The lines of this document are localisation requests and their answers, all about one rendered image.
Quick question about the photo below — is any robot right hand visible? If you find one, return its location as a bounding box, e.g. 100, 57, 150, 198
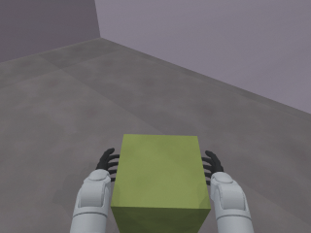
201, 150, 224, 185

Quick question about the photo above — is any carton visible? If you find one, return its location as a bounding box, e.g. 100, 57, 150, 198
110, 134, 211, 233

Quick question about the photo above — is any robot left forearm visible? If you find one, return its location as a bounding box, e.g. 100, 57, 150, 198
70, 169, 111, 233

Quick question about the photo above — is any robot left hand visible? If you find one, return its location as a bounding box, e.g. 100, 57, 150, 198
95, 148, 120, 182

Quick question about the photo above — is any robot right forearm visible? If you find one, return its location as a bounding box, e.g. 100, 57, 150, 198
210, 172, 255, 233

